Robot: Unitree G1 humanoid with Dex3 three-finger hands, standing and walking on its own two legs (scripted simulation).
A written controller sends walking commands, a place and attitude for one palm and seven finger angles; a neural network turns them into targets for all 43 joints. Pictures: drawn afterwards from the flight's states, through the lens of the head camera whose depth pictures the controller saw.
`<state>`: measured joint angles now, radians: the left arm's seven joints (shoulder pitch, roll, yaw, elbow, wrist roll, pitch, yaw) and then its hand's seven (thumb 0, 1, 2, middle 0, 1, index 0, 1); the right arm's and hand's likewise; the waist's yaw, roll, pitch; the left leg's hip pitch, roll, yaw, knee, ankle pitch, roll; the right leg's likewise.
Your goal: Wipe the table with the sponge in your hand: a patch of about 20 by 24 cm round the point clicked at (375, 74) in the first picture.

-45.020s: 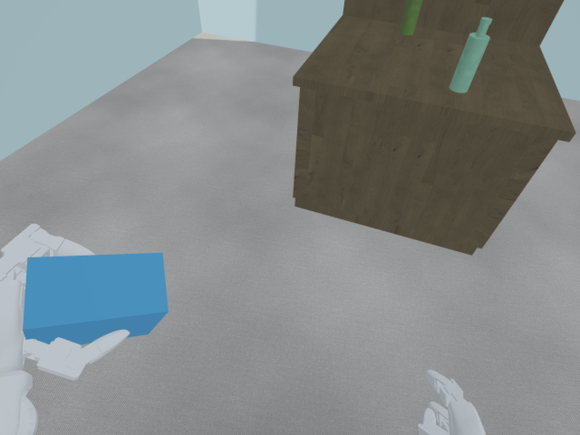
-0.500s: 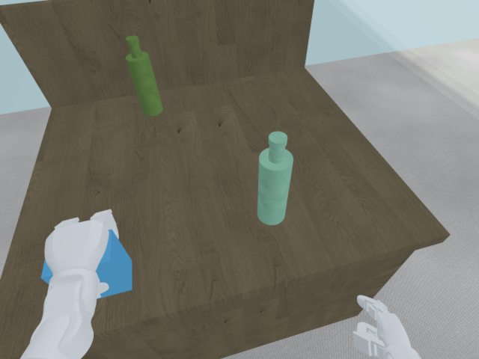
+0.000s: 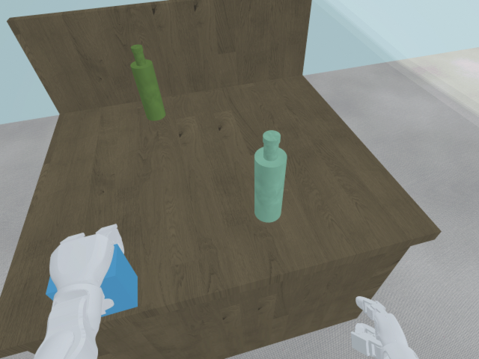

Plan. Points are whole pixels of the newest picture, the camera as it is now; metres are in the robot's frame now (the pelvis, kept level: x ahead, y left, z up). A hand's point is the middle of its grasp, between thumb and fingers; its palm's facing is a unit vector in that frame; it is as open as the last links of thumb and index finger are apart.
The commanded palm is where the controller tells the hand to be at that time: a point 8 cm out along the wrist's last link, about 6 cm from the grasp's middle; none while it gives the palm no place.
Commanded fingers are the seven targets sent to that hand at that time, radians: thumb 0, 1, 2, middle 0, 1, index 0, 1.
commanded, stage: lift the sponge slowly off the table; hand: left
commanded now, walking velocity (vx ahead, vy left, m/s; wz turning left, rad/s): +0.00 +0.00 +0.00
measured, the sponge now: (101, 289) +0.22 +0.30 -0.03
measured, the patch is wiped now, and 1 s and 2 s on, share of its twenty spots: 0.95 0.95 0.95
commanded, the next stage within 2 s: bring the sponge back beside the body in 1.88 s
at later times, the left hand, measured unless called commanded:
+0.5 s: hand (95, 273) +0.22 +0.28 +0.04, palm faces -0.02 -0.09 -1.00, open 10.5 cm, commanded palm +0.20 +0.28 +0.10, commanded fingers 0.00 0.10 1.30 -1.20 -1.60 -1.20 -1.60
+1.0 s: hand (80, 264) +0.22 +0.29 +0.07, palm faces +0.01 -0.08 -1.00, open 10.5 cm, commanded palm +0.20 +0.28 +0.14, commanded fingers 0.00 0.10 1.30 -1.20 -1.60 -1.20 -1.60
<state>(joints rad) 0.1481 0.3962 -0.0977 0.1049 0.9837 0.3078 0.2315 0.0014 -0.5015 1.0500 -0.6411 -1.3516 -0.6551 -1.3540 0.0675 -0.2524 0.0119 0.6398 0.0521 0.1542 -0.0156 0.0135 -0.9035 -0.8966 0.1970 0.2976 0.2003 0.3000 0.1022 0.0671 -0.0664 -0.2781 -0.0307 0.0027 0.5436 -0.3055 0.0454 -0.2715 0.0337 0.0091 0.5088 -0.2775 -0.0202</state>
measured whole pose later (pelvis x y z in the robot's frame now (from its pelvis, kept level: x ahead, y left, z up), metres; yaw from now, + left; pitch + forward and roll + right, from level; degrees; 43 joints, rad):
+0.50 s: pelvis +0.00 -0.01 +0.00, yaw +0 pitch +0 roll -1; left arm 0.16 0.42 -0.08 0.05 0.96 0.26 0.17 0.00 -0.53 1.05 -0.69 -1.30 -0.70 -1.30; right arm 0.04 -0.25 0.00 0.67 0.04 0.13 -0.04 0.01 -0.90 -0.90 0.20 0.30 0.20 0.30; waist 0.12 0.08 -0.03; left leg -0.21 -0.03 0.00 0.49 -0.28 0.04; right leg -0.20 0.04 0.01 0.45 -0.25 -0.03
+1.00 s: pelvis +0.00 +0.00 +0.01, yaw +0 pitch -2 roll -1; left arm 0.15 0.48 -0.06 -0.07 0.93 0.32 0.08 0.00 -0.53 1.05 -0.69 -1.30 -0.70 -1.30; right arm 0.02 -0.26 0.03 0.65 0.04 0.14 -0.03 0.01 -0.90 -0.90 0.20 0.30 0.20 0.30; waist 0.13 0.08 0.00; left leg -0.15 -0.03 0.00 0.43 -0.25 0.04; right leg -0.14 0.04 0.01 0.40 -0.23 -0.03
